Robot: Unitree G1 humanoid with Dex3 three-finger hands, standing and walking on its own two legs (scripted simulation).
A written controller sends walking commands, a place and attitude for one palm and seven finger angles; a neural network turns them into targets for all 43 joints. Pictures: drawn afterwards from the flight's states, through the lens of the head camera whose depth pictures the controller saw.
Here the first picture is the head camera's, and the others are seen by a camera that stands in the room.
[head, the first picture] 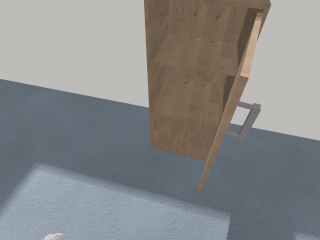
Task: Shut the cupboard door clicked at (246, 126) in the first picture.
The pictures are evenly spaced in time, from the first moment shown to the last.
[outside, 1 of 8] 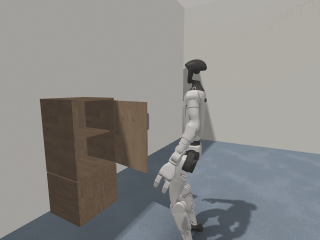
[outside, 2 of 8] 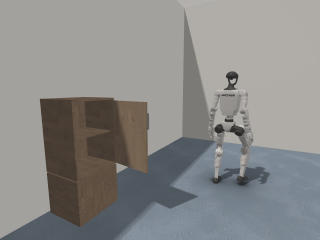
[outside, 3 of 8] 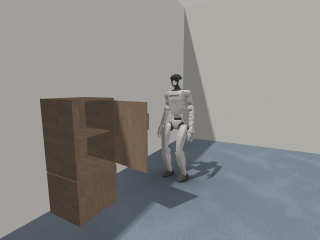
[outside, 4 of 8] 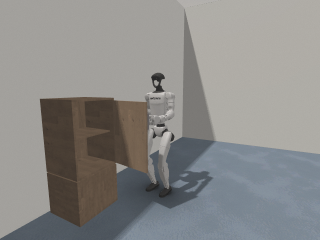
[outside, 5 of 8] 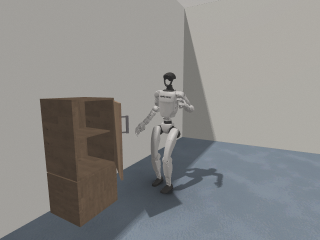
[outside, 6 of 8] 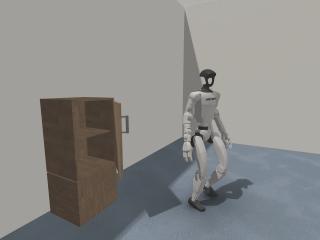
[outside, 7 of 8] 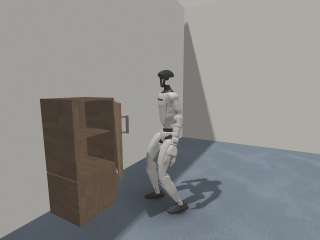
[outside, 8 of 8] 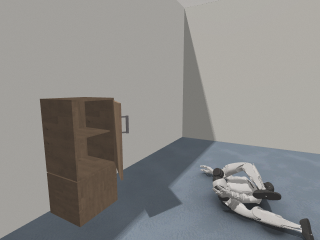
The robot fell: yes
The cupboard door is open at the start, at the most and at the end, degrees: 81 81 49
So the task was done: no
